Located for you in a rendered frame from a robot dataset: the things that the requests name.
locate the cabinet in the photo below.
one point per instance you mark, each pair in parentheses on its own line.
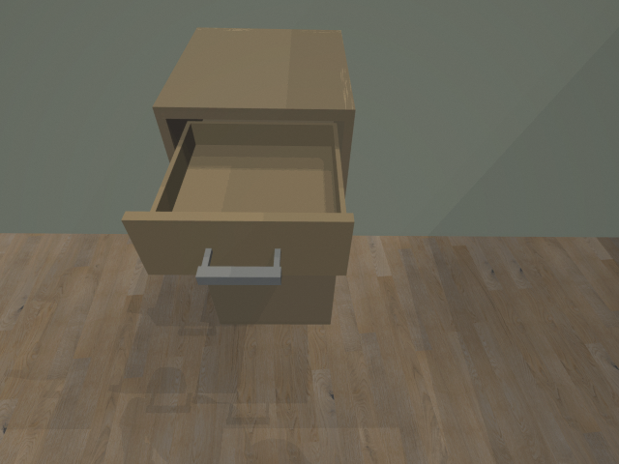
(263,75)

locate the drawer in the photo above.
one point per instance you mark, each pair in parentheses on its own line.
(244,189)

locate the handle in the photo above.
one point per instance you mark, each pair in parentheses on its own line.
(219,275)

